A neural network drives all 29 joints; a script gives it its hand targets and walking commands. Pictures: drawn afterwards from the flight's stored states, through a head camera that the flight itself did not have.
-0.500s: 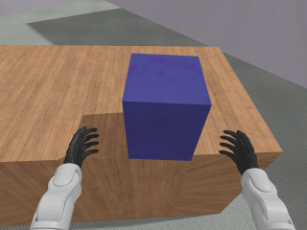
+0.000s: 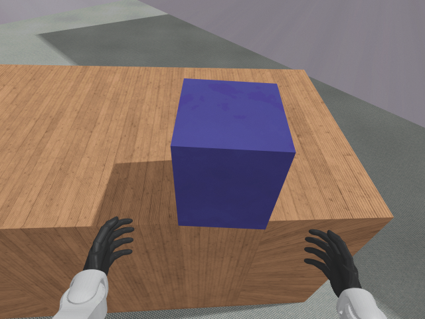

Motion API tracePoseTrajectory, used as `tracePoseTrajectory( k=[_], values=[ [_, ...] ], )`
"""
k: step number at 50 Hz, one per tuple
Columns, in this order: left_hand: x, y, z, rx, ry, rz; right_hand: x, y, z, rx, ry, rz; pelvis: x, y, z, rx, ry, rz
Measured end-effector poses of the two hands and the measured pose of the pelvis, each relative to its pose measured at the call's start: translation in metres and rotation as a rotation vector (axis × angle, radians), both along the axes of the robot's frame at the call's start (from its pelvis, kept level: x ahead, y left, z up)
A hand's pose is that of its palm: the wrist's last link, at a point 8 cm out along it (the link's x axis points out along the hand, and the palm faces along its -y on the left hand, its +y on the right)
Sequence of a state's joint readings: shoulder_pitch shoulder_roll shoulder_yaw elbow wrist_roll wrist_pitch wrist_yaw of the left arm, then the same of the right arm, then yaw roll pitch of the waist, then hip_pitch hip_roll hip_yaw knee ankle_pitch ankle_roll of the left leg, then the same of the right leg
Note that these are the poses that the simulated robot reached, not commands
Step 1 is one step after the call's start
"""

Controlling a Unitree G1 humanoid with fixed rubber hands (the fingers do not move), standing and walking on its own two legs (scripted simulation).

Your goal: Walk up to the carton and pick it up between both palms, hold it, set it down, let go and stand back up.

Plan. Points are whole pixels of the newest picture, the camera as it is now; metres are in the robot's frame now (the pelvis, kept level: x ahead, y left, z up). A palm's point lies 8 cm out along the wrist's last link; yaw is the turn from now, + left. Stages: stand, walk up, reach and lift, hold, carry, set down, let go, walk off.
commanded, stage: set down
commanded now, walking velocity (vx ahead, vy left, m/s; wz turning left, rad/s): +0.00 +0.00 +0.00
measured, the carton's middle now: (226, 156) +0.45 +0.01 +0.06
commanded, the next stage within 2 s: none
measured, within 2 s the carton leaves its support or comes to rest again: neither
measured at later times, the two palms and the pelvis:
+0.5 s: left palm (91, 303) +0.16 +0.22 -0.02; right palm out of the picture +0.17 -0.20 -0.02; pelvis +0.00 +0.00 +0.00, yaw -1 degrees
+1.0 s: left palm out of the picture +0.14 +0.22 -0.06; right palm out of the picture +0.13 -0.20 -0.07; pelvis +0.00 +0.00 +0.00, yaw -2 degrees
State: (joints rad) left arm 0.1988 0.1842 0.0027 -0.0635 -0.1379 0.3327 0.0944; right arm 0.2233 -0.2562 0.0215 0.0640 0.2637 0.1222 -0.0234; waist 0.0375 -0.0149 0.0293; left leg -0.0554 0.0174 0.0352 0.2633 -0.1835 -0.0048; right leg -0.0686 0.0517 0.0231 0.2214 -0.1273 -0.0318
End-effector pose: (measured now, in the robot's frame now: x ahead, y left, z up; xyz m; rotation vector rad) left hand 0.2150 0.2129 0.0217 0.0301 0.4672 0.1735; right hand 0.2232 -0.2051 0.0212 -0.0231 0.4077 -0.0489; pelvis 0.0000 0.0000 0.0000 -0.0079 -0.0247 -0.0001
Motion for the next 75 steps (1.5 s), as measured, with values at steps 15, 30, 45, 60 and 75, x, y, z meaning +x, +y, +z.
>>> tracePoseTrajectory(
  k=[15, 30, 45, 60, 75],
  values=[
    [-0.033, 0.006, -0.025, 0.005, 0.159, 0.007, -0.032, 0.001, -0.028, -0.009, 0.155, -0.018, 0.001, 0.002, 0.0, -0.002, 0.008, -0.011],
    [-0.06, 0.007, -0.049, 0.01, 0.305, 0.005, -0.062, 0.001, -0.053, -0.019, 0.295, -0.038, 0.0, 0.002, 0.0, -0.001, 0.018, -0.025],
    [-0.08, 0.009, -0.073, 0.021, 0.45, 0.004, -0.089, 0.002, -0.079, -0.029, 0.432, -0.049, -0.002, 0.002, -0.001, 0.003, 0.026, -0.036],
    [-0.067, 0.005, -0.093, 0.029, 0.565, -0.025, -0.091, 0.0, -0.101, -0.046, 0.535, -0.05, -0.003, 0.004, -0.002, 0.004, 0.026, -0.041],
    [-0.063, 0.007, -0.113, 0.036, 0.678, -0.04, -0.082, 0.002, -0.123, -0.067, 0.613, -0.042, -0.005, 0.006, -0.005, 0.001, 0.034, -0.021]
  ],
)
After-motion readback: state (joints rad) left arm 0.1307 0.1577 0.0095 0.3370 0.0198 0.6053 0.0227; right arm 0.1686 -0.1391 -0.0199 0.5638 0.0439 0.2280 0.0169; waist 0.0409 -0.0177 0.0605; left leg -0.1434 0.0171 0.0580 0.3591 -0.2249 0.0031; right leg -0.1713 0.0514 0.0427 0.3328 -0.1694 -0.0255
